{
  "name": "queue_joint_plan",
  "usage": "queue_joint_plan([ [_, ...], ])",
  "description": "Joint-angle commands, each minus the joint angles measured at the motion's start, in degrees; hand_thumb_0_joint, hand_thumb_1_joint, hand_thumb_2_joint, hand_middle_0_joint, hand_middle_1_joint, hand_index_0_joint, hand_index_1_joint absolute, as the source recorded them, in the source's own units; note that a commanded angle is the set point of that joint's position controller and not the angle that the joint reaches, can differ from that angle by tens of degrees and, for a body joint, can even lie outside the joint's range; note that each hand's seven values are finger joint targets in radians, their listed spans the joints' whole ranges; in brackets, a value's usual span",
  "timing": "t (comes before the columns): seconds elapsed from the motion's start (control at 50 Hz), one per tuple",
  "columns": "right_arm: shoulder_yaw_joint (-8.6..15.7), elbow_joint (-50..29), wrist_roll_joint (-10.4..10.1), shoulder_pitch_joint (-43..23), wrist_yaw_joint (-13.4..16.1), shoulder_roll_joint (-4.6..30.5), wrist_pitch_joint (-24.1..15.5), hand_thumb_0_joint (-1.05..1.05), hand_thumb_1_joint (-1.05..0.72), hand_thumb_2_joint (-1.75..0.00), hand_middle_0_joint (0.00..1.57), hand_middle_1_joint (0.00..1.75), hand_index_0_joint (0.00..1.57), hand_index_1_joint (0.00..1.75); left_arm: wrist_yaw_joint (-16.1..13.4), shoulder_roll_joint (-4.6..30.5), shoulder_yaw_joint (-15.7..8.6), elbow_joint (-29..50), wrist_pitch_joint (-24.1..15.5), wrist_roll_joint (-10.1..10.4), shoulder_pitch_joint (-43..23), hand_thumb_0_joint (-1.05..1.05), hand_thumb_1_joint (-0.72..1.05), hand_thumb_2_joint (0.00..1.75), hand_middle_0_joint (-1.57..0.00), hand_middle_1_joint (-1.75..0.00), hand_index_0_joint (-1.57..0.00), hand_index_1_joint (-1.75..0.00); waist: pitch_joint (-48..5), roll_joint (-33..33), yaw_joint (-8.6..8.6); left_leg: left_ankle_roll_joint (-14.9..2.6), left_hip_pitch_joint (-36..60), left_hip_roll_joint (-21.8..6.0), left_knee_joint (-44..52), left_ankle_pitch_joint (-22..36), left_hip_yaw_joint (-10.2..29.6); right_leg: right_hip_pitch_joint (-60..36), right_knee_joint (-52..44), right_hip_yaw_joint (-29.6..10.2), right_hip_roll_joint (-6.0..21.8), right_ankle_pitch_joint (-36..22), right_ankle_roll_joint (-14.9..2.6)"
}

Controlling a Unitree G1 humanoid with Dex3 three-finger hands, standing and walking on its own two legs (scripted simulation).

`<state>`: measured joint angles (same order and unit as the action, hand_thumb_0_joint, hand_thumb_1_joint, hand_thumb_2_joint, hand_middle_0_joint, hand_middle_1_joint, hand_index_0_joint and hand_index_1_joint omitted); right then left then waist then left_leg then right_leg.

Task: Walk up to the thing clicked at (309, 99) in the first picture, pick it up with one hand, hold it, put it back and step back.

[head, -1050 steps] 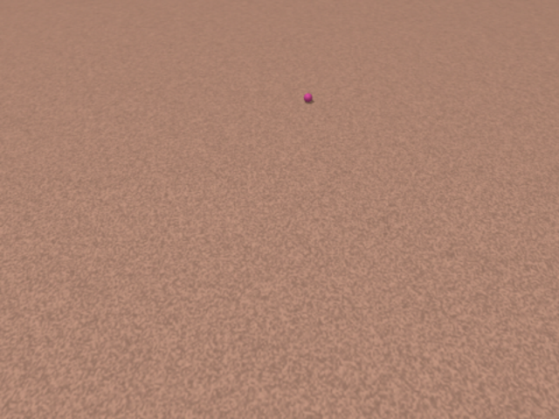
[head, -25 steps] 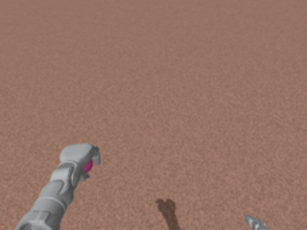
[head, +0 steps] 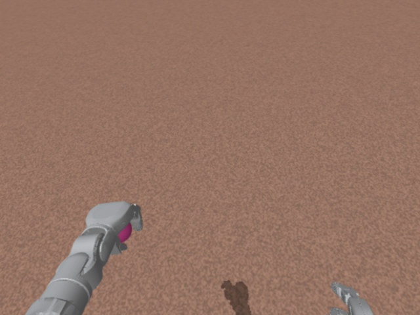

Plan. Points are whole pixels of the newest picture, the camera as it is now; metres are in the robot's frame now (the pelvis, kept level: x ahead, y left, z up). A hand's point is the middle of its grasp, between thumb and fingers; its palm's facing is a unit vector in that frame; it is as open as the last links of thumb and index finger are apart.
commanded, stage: hold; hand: left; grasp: from above
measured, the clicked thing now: (119, 230) +0.32 +0.23 -0.06
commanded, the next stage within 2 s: crouch in 0.82 s
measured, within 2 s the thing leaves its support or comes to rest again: neither
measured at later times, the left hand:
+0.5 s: hand (116, 239) +0.28 +0.22 -0.03, palm faces -0.45 -0.05 -0.89, open 6.9 cm
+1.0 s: hand (116, 231) +0.30 +0.23 -0.04, palm faces -0.45 -0.05 -0.89, open 6.9 cm
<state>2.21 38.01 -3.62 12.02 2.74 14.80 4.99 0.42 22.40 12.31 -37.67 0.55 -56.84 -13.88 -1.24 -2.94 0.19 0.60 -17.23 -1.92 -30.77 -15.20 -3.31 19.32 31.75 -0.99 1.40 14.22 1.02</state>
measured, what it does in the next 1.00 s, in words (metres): stands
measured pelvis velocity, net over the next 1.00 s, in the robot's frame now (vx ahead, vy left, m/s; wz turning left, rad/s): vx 0.01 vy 0.00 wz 0.00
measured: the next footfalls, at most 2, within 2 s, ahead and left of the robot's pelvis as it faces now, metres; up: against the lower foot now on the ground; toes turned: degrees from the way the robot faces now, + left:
none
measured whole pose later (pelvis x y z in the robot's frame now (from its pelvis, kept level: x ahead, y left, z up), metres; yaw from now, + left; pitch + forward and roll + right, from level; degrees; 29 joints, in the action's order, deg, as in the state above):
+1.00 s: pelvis +0.01 +0.00 +0.01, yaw +0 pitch +1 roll +0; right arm 2.3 38.3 -4.1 11.4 3.2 14.2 5.6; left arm 1.0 22.5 12.3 -35.3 0.6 -57.1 -12.7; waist -0.3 -2.8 0.6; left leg 0.4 -13.7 -1.6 -27.1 -14.7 -3.5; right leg 15.8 28.0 -1.1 1.6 13.6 1.3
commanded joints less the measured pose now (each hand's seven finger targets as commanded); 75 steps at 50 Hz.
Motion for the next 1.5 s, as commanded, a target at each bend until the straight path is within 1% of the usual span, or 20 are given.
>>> queue_joint_plan([
  [0.0, 2.1, -7.5, 0.1, -5.1, 0.7, 7.2, -2.7, 0.0, -0.91, -0.9, 0.2, 0.3, 0.2, 0.3, -2.1, 12.1, -5.8, 12.4, -0.4, 0.2, -19.0, 0.0, 0.47, 0.63, -0.73, -0.88, -0.81, -0.8, -13.6, 3.1, -0.38, -1.86, 5.8, 2.9, 4.1, 8.4, 0.4, -4.2, -6.1, 0.4, -2.2, -6.6, -0.86],
  [0.28, 1.4, -7.5, -0.4, -6.9, 1.1, 6.7, -3.0, 0.0, -0.91, -0.9, 0.2, 0.3, 0.2, 0.3, -1.1, 11.9, -5.9, 12.1, 0.3, 0.7, -17.6, 0.0, 0.46, 0.65, -0.75, -0.86, -0.82, -0.79, -11.0, 4.0, 0.45, -1.7, 6.3, 2.7, 6.1, 7.3, 0.5, -5.0, -7.6, 0.6, -2.3, -4.8, -1.05],
  [0.3, 1.5, -7.8, -0.3, -6.9, 1.0, 6.6, -3.1, 0.0, -0.91, -0.9, 0.2, 0.3, 0.2, 0.3, -0.9, 10.9, -4.8, 12.9, 0.2, 0.4, -18.6, 0.0, 0.46, 0.66, -0.76, -0.87, -0.83, -0.8, -11.1, 2.8, 0.01, -1.61, 6.7, 2.8, 6.4, 6.8, 0.3, -4.8, -7.7, 0.5, -2.3, -4.5, -1.2],
  [0.38, 1.4, -8.2, -0.4, -7.3, 1.1, 6.5, -3.2, 0.0, -0.91, -0.9, 0.2, 0.3, 0.2, 0.3, -0.7, 11.8, -6.0, 13.4, -0.1, 0.8, -17.0, 0.0, 0.47, 0.67, -0.76, -0.87, -0.83, -0.8, -10.9, 3.1, 0.52, -1.6, 6.4, 2.8, 6.7, 5.7, 0.3, -5.1, -8.2, 0.4, -2.2, -3.1, -1.18],
  [0.42, 1.5, -8.1, -0.4, -7.4, 1.1, 6.6, -3.0, 0.0, -0.91, -0.9, 0.2, 0.3, 0.2, 0.3, -0.6, 12.6, -6.5, 12.9, -0.1, 0.2, -16.3, 0.0, 0.47, 0.67, -0.77, -0.85, -0.84, -0.79, -11.2, 3.0, 0.79, -1.65, 6.8, 3.0, 6.6, 7.2, 0.3, -5.7, -8.2, 0.4, -2.1, -4.5, -1.15],
  [0.44, 1.5, -8.1, -0.4, -7.1, 1.1, 6.4, -3.1, 0.0, -0.91, -0.9, 0.2, 0.3, 0.2, 0.3, -0.5, 11.1, -4.9, 14.8, -0.3, -0.1, -17.4, 0.0, 0.47, 0.67, -0.77, -0.87, -0.83, -0.8, -12.4, 2.6, 0.14, -1.63, 7.6, 2.8, 6.4, 8.3, 0.3, -5.6, -7.6, 0.3, -2.3, -5.9, -1.26],
  [0.48, 1.6, -7.5, -0.4, -6.5, 1.2, 6.7, -3.1, 0.0, -0.91, -0.9, 0.2, 0.3, 0.2, 0.3, -0.9, 13.8, -7.2, 15.1, -0.6, -0.2, -19.4, 0.0, 0.46, 0.66, -0.76, -0.86, -0.83, -0.79, -13.4, 2.2, 0.43, -1.61, 8.1, 2.7, 6.3, 9.6, 0.4, -6.1, -7.5, 0.5, -2.4, -7.1, -1.24],
  [0.7, 2.1, -6.9, -0.4, -5.8, 1.0, 6.7, -2.8, 0.0, -0.91, -0.9, 0.2, 0.3, 0.2, 0.3, -1.6, 10.5, -4.6, 11.8, 0.3, 0.2, -16.1, 0.0, 0.46, 0.68, -0.78, -0.84, -0.84, -0.78, -12.5, 3.6, 0.09, -1.46, 8.7, 2.5, 6.3, 13.1, 0.5, -6.9, -7.5, 1.1, -2.6, -10.5, -1.4],
  [0.8, 2.2, -7.0, -0.4, -5.4, 1.0, 6.8, -2.5, 0.0, -0.91, -0.9, 0.2, 0.3, 0.2, 0.3, -1.2, 12.8, -6.6, 12.5, 0.0, 0.3, -17.0, 0.0, 0.45, 0.66, -0.75, -0.85, -0.82, -0.78, -13.4, 2.5, 1.04, -1.38, 8.6, 2.6, 6.3, 13.7, 0.4, -7.6, -7.6, 1.1, -2.5, -10.9, -1.4],
  [0.9, 2.3, -7.3, -0.4, -5.4, 0.9, 6.9, -2.1, 0.0, -0.93, -0.91, 0.2, 0.3, 0.2, 0.3, -1.4, 11.9, -6.1, 12.4, -0.1, -0.4, -16.2, 0.0, 0.52, 0.6, -0.8, -0.87, -0.88, -0.78, -12.9, 2.1, 0.62, -1.26, 9.2, 2.6, 6.2, 15.7, 0.5, -7.6, -7.2, 1.2, -2.5, -12.9, -1.61],
  [0.92, 2.4, -7.3, -0.4, -5.2, 0.9, 6.8, -2.0, 0.0, -0.89, -0.9, 0.2, 0.3, 0.2, 0.3, -1.5, 11.4, -6.0, 13.0, -0.3, -0.3, -15.7, 0.0, 0.44, 0.58, -0.72, -0.81, -0.8, -0.74, -13.4, 3.1, 0.52, -1.36, 9.3, 2.5, 5.8, 16.0, 0.6, -8.2, -7.2, 1.3, -2.5, -13.1, -1.51],
  [0.96, 2.4, -7.2, -0.3, -4.7, 0.8, 6.8, -1.8, 0.0, -0.9, -0.9, 0.2, 0.3, 0.2, 0.3, -2.0, 10.6, -5.4, 12.0, -0.4, -0.4, -14.7, 0.0, 0.43, 0.6, -0.78, -0.76, -0.83, -0.71, -13.4, 3.3, 0.13, -1.43, 9.2, 2.6, 5.5, 17.4, 0.5, -8.2, -6.7, 1.4, -2.5, -14.9, -1.52],
  [1.06, 2.5, -7.0, 0.1, -4.1, 0.4, 6.8, -1.1, 0.0, -0.89, -0.9, 0.2, 0.3, 0.2, 0.3, -5.8, 9.3, -5.8, 7.8, -1.2, -1.7, -13.5, 0.0, 0.46, 0.61, -0.81, -0.72, -0.86, -0.67, -9.8, 5.2, -0.61, -1.39, 6.0, 2.9, 4.7, 13.0, 0.6, -4.7, -6.7, 1.5, -2.2, -10.8, -1.32],
  [1.14, 3.3, -5.7, 0.8, -2.6, -0.3, 7.2, -0.7, 0.0, -0.89, -0.9, 0.2, 0.3, 0.2, 0.3, -10.1, 8.3, -4.9, 1.5, -1.8, -4.5, -16.4, 0.0, 0.46, 0.57, -0.82, -0.68, -0.86, -0.64, -10.9, 5.4, -2.09, -1.29, 3.0, 2.9, 0.8, 13.6, 0.8, -0.9, -3.4, 1.6, -2.0, -11.7, -1.32],
  [1.2, 3.9, -3.9, 1.5, -0.8, -0.8, 7.7, -0.6, 0.0, -0.9, -0.9, 0.2, 0.3, 0.2, 0.3, -13.3, 9.2, -5.1, -1.3, -2.3, -5.6, -22.6, 0.0, 0.48, 0.58, -0.83, -0.68, -0.88, -0.63, -14.7, 2.8, -2.89, -0.83, 0.0, 2.7, -4.1, 13.9, 0.9, 3.5, 1.2, 1.6, -2.1, -12.2, -1.47],
  [1.24, 4.3, -2.9, 2.1, 0.6, -1.3, 7.8, -1.0, 0.0, -0.9, -0.9, 0.2, 0.3, 0.2, 0.3, -15.4, 6.3, -3.6, -5.2, -2.7, -6.8, -24.6, 0.0, 0.49, 0.56, -0.85, -0.68, -0.89, -0.63, -16.3, 4.1, -4.15, -0.9, -4.9, 2.7, -9.3, 12.5, 1.1, 8.8, 5.7, 1.4, -2.0, -11.5, -1.42],
  [1.36, 5.0, -1.9, 3.7, 3.1, -2.2, 8.3, -2.4, 0.0, -0.9, -0.9, 0.2, 0.3, 0.2, 0.3, -21.3, 8.1, -6.0, -14.7, -3.9, -10.8, -29.9, 0.0, 0.5, 0.5, -0.83, -0.69, -0.89, -0.62, -25.3, 1.2, -4.35, -0.86, -22.6, 2.6, -26.5, 7.8, 1.3, 23.9, 21.3, 1.3, -1.8, -7.0, -1.98],
  [1.4, 5.2, -1.9, 4.0, 3.9, -2.3, 8.8, -3.0, 0.0, -0.9, -0.9, 0.2, 0.3, 0.2, 0.3, -22.8, 6.7, -5.5, -17.7, -3.5, -11.1, -31.7, 0.0, 0.54, 0.47, -0.86, -0.68, -0.93, -0.61, -28.3, -0.2, -5.5, -0.83, -25.4, 2.3, -30.7, 7.1, 2.1, 30.3, 26.2, 2.1, -2.2, -5.2, -2.34],
  [1.42, 5.4, -1.6, 4.2, 4.0, -2.1, 9.1, -3.3, 0.0, -0.9, -0.9, 0.2, 0.3, 0.2, 0.3, -23.7, 9.2, -6.8, -17.0, -3.6, -11.3, -35.3, 0.0, 0.54, 0.49, -0.85, -0.7, -0.92, -0.63, -29.3, -1.7, -5.29, -0.83, -28.4, 2.3, -32.8, 5.9, 2.3, 33.5, 28.3, 2.1, -2.3, -4.1, -2.46],
  [1.48, 5.5, -1.3, 4.7, 4.9, -1.6, 9.5, -4.2, 0.0, -0.9, -0.9, 0.2, 0.3, 0.2, 0.3, -25.2, 10.4, -7.9, -23.6, -2.7, -11.3, -35.4, 0.0, 0.55, 0.46, -0.87, -0.64, -0.94, -0.58, -31.0, -0.9, -5.73, -0.86, -37.1, 2.2, -37.5, -0.5, 3.2, 40.2, 34.0, 2.8, -2.3, 1.3, -2.63],
])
